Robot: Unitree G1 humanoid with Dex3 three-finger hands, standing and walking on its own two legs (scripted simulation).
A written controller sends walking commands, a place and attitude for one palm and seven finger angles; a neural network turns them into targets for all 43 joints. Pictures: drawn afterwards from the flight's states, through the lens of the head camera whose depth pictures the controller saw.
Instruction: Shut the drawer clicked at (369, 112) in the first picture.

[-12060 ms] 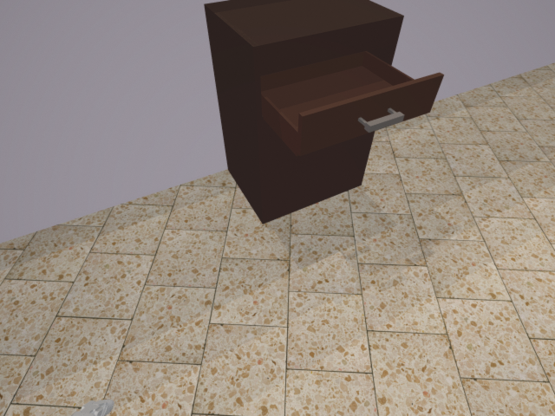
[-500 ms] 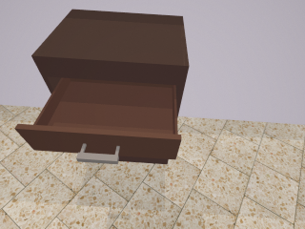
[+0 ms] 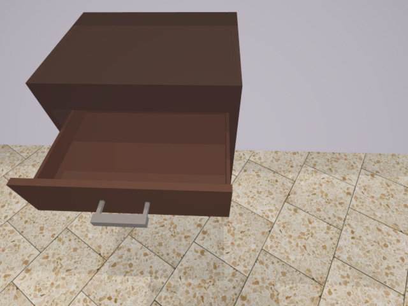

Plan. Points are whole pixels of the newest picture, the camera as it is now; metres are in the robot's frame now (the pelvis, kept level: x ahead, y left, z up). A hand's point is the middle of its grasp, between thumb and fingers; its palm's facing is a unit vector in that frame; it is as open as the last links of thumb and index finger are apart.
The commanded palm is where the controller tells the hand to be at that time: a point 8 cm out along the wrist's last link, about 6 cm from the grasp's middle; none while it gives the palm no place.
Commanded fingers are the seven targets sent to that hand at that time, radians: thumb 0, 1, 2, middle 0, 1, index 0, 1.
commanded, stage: come to a stop and stand still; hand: left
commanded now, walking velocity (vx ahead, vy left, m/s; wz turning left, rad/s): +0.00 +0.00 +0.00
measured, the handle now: (122, 212) +0.33 +0.23 -0.10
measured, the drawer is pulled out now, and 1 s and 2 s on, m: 0.26 0.26 0.26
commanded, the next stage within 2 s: look again from close up in 0.58 s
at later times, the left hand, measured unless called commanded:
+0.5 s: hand out of the picture -0.02 +0.14 -0.16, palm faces +0.01 -0.98 -0.20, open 7.4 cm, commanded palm none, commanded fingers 0.00 0.90 0.90 -0.20 -0.30 -0.20 -0.30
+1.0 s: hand out of the picture +0.00 +0.18 -0.16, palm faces +0.02 -0.97 -0.23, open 7.4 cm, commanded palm none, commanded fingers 0.00 0.90 0.90 -0.20 -0.30 -0.20 -0.30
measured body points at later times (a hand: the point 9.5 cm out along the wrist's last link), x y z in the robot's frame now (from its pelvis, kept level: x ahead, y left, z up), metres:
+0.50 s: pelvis -0.02 -0.03 +0.01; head -0.01 -0.04 +0.46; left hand -0.02 +0.20 -0.14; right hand -0.07 -0.23 -0.15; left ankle -0.05 +0.11 -0.73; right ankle +0.03 -0.12 -0.73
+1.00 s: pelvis -0.02 +0.00 +0.01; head -0.04 -0.02 +0.46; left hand +0.00 +0.23 -0.14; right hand -0.03 -0.20 -0.16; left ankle -0.05 +0.11 -0.73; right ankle +0.03 -0.12 -0.73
